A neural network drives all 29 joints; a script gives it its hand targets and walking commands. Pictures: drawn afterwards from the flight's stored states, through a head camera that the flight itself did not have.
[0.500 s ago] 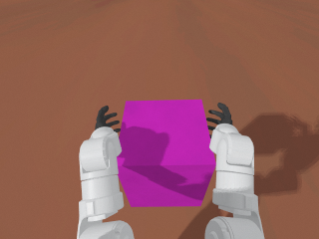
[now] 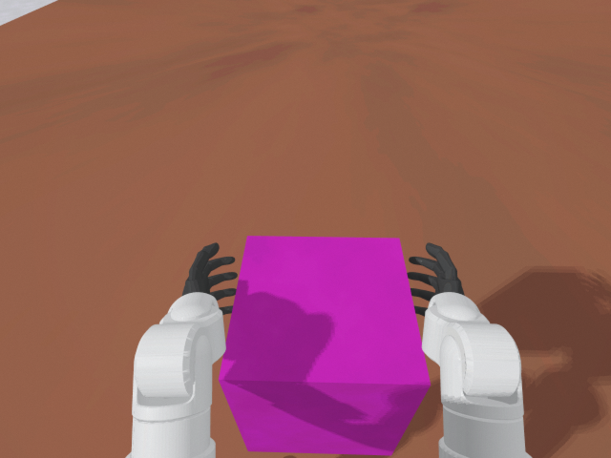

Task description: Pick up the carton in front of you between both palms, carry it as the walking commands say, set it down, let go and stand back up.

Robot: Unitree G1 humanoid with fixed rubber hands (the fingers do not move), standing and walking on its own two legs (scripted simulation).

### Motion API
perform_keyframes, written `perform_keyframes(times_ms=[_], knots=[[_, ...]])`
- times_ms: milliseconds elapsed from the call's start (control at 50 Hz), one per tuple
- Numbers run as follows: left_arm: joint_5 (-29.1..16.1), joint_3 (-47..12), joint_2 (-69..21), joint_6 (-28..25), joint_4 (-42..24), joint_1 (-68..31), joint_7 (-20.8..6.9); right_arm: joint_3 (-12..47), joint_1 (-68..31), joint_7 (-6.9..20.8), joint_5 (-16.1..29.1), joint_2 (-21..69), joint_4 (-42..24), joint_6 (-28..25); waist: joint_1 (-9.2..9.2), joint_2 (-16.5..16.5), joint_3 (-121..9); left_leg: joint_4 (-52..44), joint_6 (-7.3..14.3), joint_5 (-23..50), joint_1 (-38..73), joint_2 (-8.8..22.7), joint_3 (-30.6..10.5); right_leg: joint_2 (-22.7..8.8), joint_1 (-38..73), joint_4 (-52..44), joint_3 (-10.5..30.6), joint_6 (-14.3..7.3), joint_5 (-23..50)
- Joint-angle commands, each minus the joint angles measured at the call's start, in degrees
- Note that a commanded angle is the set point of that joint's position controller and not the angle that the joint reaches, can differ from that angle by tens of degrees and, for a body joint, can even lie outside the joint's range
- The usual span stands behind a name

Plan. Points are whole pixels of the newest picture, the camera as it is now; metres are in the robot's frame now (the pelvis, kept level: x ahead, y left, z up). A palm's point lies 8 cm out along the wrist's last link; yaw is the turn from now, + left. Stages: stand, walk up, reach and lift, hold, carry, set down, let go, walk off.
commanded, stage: carry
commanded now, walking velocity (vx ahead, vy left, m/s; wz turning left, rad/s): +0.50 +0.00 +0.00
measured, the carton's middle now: (321, 348) +0.28 +0.00 -0.01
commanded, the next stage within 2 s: none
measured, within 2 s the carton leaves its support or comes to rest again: neither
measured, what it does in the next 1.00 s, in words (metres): walks ahead: left foot, then right foot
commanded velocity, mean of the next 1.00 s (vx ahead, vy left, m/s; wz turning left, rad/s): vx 0.32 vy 0.00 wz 0.00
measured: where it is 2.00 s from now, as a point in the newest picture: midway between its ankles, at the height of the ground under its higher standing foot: (314, 358)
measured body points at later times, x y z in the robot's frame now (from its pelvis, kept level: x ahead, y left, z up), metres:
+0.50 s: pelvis +0.29 +0.03 +0.01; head +0.27 +0.05 +0.46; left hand +0.56 +0.17 +0.11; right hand +0.55 -0.12 +0.11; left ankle +0.21 +0.10 -0.74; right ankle +0.42 -0.13 -0.68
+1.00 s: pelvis +0.57 -0.01 +0.01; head +0.59 -0.03 +0.46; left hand +0.85 +0.13 +0.09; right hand +0.85 -0.16 +0.09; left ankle +0.69 +0.11 -0.71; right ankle +0.55 -0.09 -0.74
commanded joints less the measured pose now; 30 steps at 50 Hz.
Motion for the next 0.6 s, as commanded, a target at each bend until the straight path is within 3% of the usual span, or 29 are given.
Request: perform_keyframes(times_ms=[0,20,40,60,80,100,120,160,200,280,360,440,520,560,580], knots=[[-16.1,-26.3,-50.1,-0.4,-5.4,-19.7,-10.4,26.4,-19.3,12.3,17.9,51.9,-3.3,-0.2,-1.9,-4.9,-10.9,-5.8,3.0,-0.7,24.1,-4.5,5.2,-7.8,-5.1,16.7,-2.2,-2.5,39.5],[-16.0,-26.4,-49.2,-0.1,-4.8,-20.3,-10.1,25.5,-18.7,12.4,17.6,50.6,-2.0,0.1,-2.99,-0.3,-13.9,-6.9,4.9,-7.0,35.3,0.7,-1.9,-5.4,-14.0,29.2,-2.6,-1.2,31.2],[-16.0,-26.7,-49.2,0.2,-5.1,-20.1,-10.0,24.4,-18.3,12.4,17.1,48.7,-0.8,0.1,-2.41,16.4,-19.1,-13.5,10.7,-13.5,44.1,17.2,-30.2,0.8,-27.2,46.3,-2.3,1.5,10.8],[-16.2,-27.5,-49.9,0.1,-4.3,-21.0,-10.1,24.3,-18.0,12.7,17.2,50.9,0.5,-0.1,-2.1,18.5,-18.8,-19.0,14.1,-9.0,48.5,20.7,-42.4,4.7,-39.3,55.4,5.6,1.0,-7.7],[-17.0,-28.7,-52.7,-0.6,-5.7,-22.7,-10.5,25.5,-19.4,13.3,18.0,53.7,-1.7,-0.7,-2.58,12.1,-17.6,-18.0,14.0,-4.9,46.7,19.7,-35.7,-0.2,-40.9,58.4,8.4,-1.1,-5.7],[-17.2,-28.8,-55.1,-1.0,-4.6,-23.1,-11.0,26.3,-20.4,13.8,18.4,56.1,-2.2,-1.2,-2.48,7.9,-16.3,-17.4,11.5,0.0,42.4,18.3,-31.0,-2.1,-40.7,58.3,9.5,-1.6,-5.1],[-16.6,-28.5,-57.2,-1.5,-3.7,-22.6,-11.5,26.9,-21.9,14.2,18.8,58.5,-2.9,-1.9,-1.98,5.4,-15.6,-18.6,9.3,-1.4,37.2,16.8,-25.9,-3.8,-38.3,55.0,10.4,-1.9,-1.4],[-15.9,-28.4,-60.8,-2.7,-2.1,-20.3,-12.1,27.5,-24.3,15.1,19.7,61.4,-4.9,-3.4,-1.53,4.8,-15.2,-22.1,6.6,-8.1,31.3,14.4,-19.5,-5.2,-34.6,49.4,9.2,-1.8,4.1],[-15.9,-28.7,-63.0,-4.1,-2.0,-18.2,-12.4,28.5,-24.7,15.6,20.3,62.3,-6.9,-4.5,-1.66,6.3,-15.6,-23.2,6.8,-7.5,31.5,13.4,-15.2,-4.6,-35.0,45.4,7.4,-1.3,7.0],[-15.3,-29.5,-62.7,-5.3,-3.3,-16.7,-12.0,28.5,-22.1,15.7,20.3,60.5,-7.3,-5.2,-1.94,6.1,-12.1,-26.8,7.3,-8.5,33.8,13.2,-11.9,-5.0,-39.9,37.3,5.9,0.4,12.3],[-15.3,-30.0,-58.8,-4.6,-6.0,-16.2,-11.1,28.8,-19.9,15.2,20.1,56.5,-8.8,-4.4,-1.99,6.5,-7.8,-28.0,6.5,-3.8,37.7,11.5,-9.0,-4.5,-44.6,29.8,4.1,1.5,18.1],[-16.4,-30.7,-54.1,-2.9,-8.5,-15.8,-9.9,27.6,-17.5,13.7,19.0,51.3,-10.0,-2.9,-2.15,7.2,-5.9,-24.3,6.7,10.4,42.4,9.7,-5.5,-3.3,-45.5,24.2,1.9,1.4,19.4],[-16.5,-29.7,-49.3,-1.0,-7.9,-15.1,-9.0,26.7,-16.0,12.0,17.7,46.8,-8.9,-1.3,-2.39,8.5,-3.1,-19.8,7.4,22.3,44.5,9.2,-3.1,-1.4,-43.0,16.3,-1.5,-0.8,16.9],[-16.6,-28.7,-48.1,-0.4,-7.7,-15.1,-8.8,27.0,-16.8,11.3,17.5,46.0,-9.5,-0.9,-2.12,9.6,-4.1,-15.1,6.2,32.9,41.3,9.4,-1.7,0.6,-33.2,12.8,-4.1,-2.4,17.3],[-16.6,-28.1,-47.7,-0.3,-7.4,-14.5,-8.8,27.2,-17.2,11.1,17.6,46.0,-9.9,-0.7,-1.5,9.4,-7.0,-8.1,5.1,38.6,38.9,8.8,0.3,2.9,-24.3,11.1,-6.4,-2.9,17.4]])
